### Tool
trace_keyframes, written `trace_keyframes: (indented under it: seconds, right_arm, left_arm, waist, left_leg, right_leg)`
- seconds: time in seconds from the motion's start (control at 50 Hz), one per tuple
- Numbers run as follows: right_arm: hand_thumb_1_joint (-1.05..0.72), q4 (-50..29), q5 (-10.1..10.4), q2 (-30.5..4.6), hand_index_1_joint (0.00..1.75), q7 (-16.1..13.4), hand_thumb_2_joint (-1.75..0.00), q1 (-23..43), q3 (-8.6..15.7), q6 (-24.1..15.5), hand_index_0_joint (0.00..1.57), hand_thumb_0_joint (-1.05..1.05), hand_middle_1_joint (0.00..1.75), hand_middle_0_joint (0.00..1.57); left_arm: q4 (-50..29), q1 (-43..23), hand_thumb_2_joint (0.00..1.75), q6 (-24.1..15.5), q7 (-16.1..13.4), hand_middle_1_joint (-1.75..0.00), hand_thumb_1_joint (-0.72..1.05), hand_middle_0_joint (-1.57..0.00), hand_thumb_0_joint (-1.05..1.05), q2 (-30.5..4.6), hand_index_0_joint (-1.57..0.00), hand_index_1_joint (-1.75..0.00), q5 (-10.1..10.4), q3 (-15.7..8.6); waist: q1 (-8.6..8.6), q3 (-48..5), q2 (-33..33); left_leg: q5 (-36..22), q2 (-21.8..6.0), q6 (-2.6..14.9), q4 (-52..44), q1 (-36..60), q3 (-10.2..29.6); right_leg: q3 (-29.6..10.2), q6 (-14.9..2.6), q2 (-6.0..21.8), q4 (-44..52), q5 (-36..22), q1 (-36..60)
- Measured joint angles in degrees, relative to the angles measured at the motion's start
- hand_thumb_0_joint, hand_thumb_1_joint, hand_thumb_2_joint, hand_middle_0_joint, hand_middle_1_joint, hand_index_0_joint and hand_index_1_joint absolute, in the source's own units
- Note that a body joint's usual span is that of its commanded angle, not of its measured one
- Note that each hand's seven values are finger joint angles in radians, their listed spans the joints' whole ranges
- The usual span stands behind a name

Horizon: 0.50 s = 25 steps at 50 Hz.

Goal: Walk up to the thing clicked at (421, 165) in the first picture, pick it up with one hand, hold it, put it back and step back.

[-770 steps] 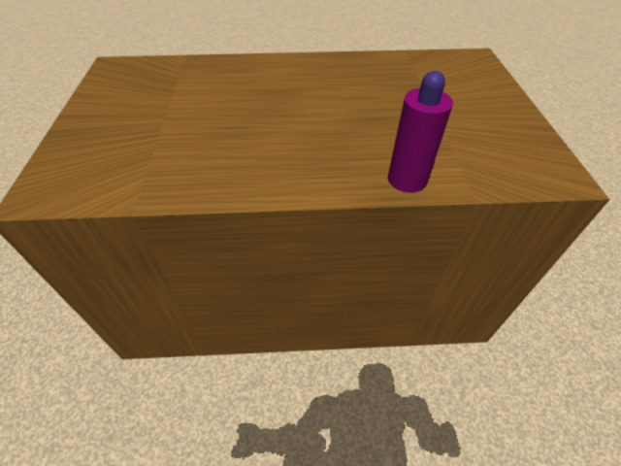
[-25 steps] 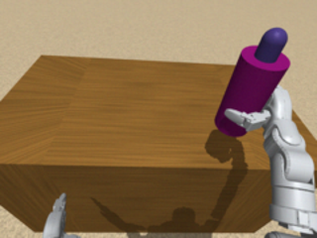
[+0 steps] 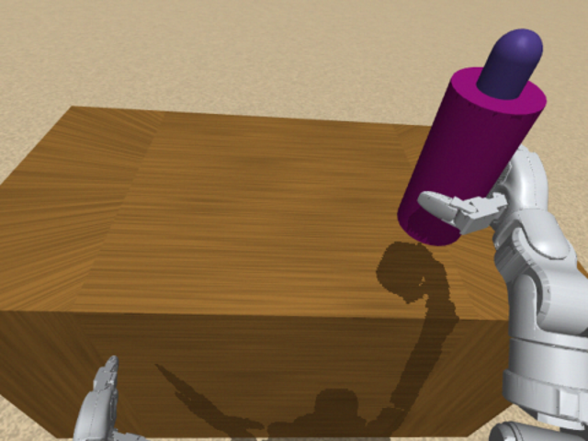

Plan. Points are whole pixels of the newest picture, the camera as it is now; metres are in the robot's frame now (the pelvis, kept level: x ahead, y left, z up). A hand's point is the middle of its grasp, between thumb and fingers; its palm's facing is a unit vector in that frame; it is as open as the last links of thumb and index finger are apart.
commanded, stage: hold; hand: right
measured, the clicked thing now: (466, 147) +0.34 -0.16 +0.28
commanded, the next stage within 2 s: none
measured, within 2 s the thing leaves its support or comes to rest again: neither
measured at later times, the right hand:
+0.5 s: hand (457, 175) +0.34 -0.17 +0.24, palm faces +0.11 +0.99 +0.00, open 11.4 cm
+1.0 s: hand (463, 183) +0.33 -0.17 +0.24, palm faces +0.11 +0.99 -0.01, open 11.4 cm
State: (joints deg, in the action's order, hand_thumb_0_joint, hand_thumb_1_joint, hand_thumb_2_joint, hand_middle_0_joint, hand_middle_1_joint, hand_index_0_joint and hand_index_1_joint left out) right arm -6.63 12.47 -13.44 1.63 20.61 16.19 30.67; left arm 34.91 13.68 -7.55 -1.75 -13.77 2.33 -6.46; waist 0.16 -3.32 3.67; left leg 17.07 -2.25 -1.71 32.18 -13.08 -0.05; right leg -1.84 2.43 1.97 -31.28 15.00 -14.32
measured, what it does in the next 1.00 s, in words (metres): stands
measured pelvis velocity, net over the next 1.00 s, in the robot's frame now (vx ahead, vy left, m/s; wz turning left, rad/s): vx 0.00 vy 0.00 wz -0.01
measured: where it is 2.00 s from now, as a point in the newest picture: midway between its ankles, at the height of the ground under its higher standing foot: outside the picture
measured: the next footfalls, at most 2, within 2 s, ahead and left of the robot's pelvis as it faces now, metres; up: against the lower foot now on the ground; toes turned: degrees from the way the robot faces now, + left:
none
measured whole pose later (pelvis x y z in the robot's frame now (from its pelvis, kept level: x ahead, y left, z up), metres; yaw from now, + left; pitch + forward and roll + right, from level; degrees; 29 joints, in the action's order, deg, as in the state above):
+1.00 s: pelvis +0.00 +0.00 +0.00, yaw +0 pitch -3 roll +0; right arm -9.0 12.9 -13.9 2.5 20.0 16.6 34.7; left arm 37.3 12.8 -8.8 -1.3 -13.5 2.3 -6.3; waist 0.3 -3.7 4.1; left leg 16.9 -2.2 -1.6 32.1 -12.4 -0.4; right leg -2.2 2.6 2.0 -31.1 14.7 -13.8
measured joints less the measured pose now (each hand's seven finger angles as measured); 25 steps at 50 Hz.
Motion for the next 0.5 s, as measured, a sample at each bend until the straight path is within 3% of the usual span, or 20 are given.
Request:
trace_keyframes:
  seconds: [0.28, 0.5]
  right_arm:
    - [0.48, 0.37, 0.28, -0.6, 0.9, 0.43, -1.0, 2.14, 0.14, 3.65, 0.64, 0.0, 0.9, 0.63]
    - [0.48, -1.08, 0.27, -0.33, 0.9, 0.25, -1.0, 1.05, 0.95, 3.92, 0.64, 0.0, 0.9, 0.63]
  left_arm:
    - [0.63, -0.2, 0.06, -0.57, 1.05, -0.05, -0.55, -0.05, -0.01, 0.32, -0.05, -0.06, 0.28, 0.03]
    - [0.86, 0.09, 0.07, -0.45, 1.09, -0.05, -0.56, -0.05, -0.01, -0.24, -0.04, -0.06, 0.28, -0.23]
  waist:
    - [0.14, -0.6, 0.43]
    - [0.06, -0.4, 0.42]
  left_leg:
    - [0.05, -0.07, -0.01, -0.37, 0.38, -0.06]
    - [0.09, 0.11, 0.17, -0.17, 0.17, -0.03]
  right_leg:
    - [-0.02, -0.03, -0.06, 0.26, 0.09, 0.31]
    - [0.0, 0.14, 0.12, 0.42, -0.03, 0.3]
